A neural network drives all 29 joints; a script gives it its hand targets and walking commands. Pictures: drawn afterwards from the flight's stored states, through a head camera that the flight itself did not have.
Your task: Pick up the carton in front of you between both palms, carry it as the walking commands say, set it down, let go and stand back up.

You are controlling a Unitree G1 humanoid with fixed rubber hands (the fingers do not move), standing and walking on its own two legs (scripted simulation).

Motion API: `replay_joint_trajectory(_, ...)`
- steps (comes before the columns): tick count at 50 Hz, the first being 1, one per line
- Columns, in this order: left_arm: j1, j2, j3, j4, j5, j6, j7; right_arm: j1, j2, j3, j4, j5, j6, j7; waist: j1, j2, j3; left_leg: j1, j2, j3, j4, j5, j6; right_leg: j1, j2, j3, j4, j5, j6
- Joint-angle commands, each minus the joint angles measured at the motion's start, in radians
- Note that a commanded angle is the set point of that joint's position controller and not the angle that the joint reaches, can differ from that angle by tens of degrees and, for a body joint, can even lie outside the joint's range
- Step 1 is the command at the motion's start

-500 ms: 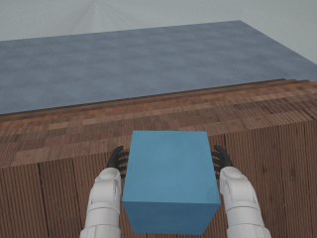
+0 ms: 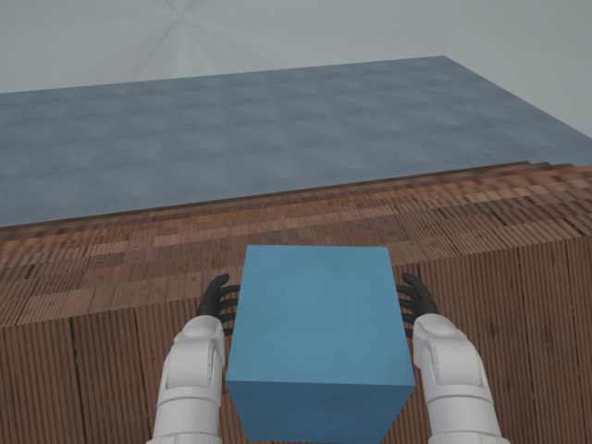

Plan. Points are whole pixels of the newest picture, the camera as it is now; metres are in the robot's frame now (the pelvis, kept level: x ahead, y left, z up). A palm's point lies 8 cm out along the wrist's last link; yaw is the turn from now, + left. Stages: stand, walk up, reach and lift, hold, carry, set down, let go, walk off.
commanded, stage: hold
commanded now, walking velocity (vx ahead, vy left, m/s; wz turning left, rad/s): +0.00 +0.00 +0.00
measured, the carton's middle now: (315, 347) +0.29 +0.00 -0.03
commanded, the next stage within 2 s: carry in 0.68 s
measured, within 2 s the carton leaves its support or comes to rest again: neither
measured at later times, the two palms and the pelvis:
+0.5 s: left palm (209, 327) +0.28 +0.15 +0.05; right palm (426, 325) +0.28 -0.15 +0.05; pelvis -0.01 +0.00 +0.00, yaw +0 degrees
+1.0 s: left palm (198, 286) +0.34 +0.17 +0.07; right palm (398, 277) +0.35 -0.13 +0.07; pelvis +0.06 +0.01 -0.02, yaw +0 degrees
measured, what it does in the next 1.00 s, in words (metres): shifts its weight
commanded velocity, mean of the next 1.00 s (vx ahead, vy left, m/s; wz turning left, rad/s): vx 0.18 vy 0.00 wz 0.00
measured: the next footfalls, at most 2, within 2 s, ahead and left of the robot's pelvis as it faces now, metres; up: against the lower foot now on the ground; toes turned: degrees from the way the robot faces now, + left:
left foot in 1.34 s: +0.35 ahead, +0.13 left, +0.00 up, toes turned +11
right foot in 1.80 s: +0.71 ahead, -0.03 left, +0.00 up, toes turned -8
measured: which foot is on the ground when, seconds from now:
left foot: down 0.00-1.00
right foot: down 0.00-1.00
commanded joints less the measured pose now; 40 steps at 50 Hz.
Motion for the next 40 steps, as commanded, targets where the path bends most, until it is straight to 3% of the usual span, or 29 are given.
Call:
replay_joint_trajectory(1, -0.448, -0.902, -0.518, -0.015, -0.23, 0.002, -0.223, -0.466, 0.893, 0.533, -0.037, 0.243, -0.005, 0.239, 0.0, 0.003, -0.176, 0.022, -0.061, 0.065, -0.055, 0.195, -0.012, 0.067, 0.066, -0.068, -0.044, 0.171, 0.007)
replay_joint_trajectory(4, -0.473, -0.894, -0.488, 0.012, -0.213, 0.009, -0.228, -0.489, 0.89, 0.503, -0.007, 0.227, 0.003, 0.244, 0.001, 0.004, -0.127, -0.003, -0.059, 0.071, -0.062, 0.113, -0.007, 0.046, 0.062, -0.073, -0.05, 0.096, 0.003)
replay_joint_trajectory(17, -0.575, -0.923, -0.492, 0.038, -0.216, -0.007, -0.243, -0.591, 0.929, 0.508, 0.022, 0.232, -0.011, 0.253, 0.001, -0.003, -0.18, -0.01, -0.057, 0.079, -0.043, 0.071, -0.001, 0.048, 0.056, -0.077, -0.032, 0.062, 0.005)
replay_joint_trajectory(33, -0.533, -0.92, -0.493, 0.018, -0.217, -0.001, -0.237, -0.549, 0.918, 0.506, 0.002, 0.234, -0.006, 0.25, 0.001, 0.0, -0.196, 0.018, -0.06, 0.075, -0.046, 0.156, -0.008, 0.068, 0.061, -0.074, -0.034, 0.141, 0.007)
replay_joint_trajectory(34, -0.544, -0.921, -0.51, 0.003, -0.222, 0.003, -0.237, -0.568, 0.929, 0.512, 0.0, 0.238, -0.004, 0.25, 0.002, -0.002, -0.202, -0.105, 0.104, 0.028, 0.043, 0.023, 0.012, -0.043, -0.112, -0.046, 0.063, 0.005, -0.012)
replay_joint_trajectory(36, -0.542, -0.926, -0.53, -0.028, -0.245, 0.008, -0.231, -0.573, 0.927, 0.544, -0.036, 0.261, -0.001, 0.247, -0.002, 0.003, -0.203, -0.196, 0.104, -0.007, 0.006, -0.396, 0.026, -0.134, -0.106, -0.011, 0.02, -0.409, -0.025)
replay_joint_trajectory(37, -0.555, -0.924, -0.552, -0.058, -0.259, 0.014, -0.226, -0.585, 0.927, 0.568, -0.065, 0.279, 0.003, 0.243, 0.002, 0.001, -0.176, -0.241, 0.092, -0.002, 0.007, -0.499, 0.031, -0.173, -0.102, -0.008, 0.016, -0.511, -0.032)
replay_joint_trajectory(40, -0.552, -0.913, -0.626, -0.146, -0.311, 0.049, -0.206, -0.589, 0.917, 0.642, -0.154, 0.329, 0.04, 0.226, 0.006, -0.026, -0.226, -0.257, 0.09, 0.058, 0.095, -0.332, 0.022, -0.153, -0.139, -0.01, 0.03, -0.381, -0.043)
